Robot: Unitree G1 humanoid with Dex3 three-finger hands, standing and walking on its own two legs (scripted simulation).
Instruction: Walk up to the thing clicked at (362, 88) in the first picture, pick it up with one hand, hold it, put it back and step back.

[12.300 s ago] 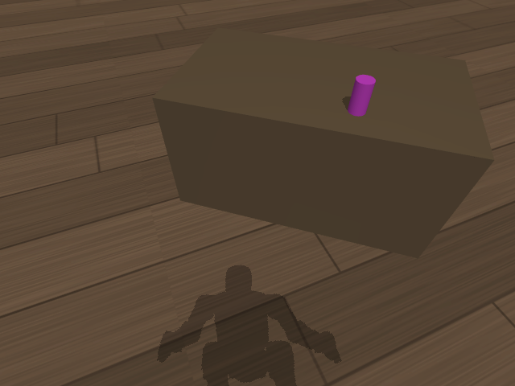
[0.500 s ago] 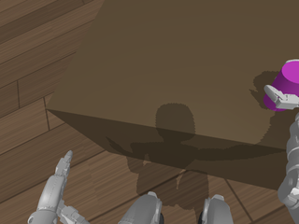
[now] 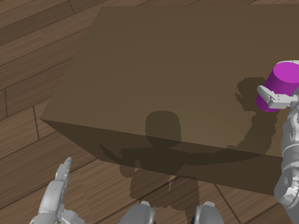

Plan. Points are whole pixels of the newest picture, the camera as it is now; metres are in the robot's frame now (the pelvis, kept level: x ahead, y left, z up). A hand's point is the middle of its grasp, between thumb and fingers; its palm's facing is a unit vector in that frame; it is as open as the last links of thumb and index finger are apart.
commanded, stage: settle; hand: right
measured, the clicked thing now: (277, 89) +0.49 -0.24 +0.02
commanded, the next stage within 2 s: lift in 0.16 s
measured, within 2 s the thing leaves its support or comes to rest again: neither
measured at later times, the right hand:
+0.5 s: hand (281, 79) +0.49 -0.23 +0.07, palm faces +0.27 +0.96 +0.00, open 9.4 cm
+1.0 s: hand (289, 82) +0.42 -0.20 +0.14, palm faces +0.25 +0.97 -0.01, open 9.4 cm
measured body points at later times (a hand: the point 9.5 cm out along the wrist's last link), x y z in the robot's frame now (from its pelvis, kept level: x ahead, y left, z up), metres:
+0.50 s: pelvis +0.01 +0.00 +0.02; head +0.12 -0.04 +0.45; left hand +0.16 +0.28 +0.01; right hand +0.47 -0.28 +0.07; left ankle -0.02 +0.13 -0.65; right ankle +0.05 -0.10 -0.65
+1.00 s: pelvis +0.01 +0.00 +0.05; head +0.05 +0.00 +0.50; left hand +0.17 +0.27 +0.01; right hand +0.40 -0.25 +0.14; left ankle -0.02 +0.13 -0.65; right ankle +0.05 -0.10 -0.65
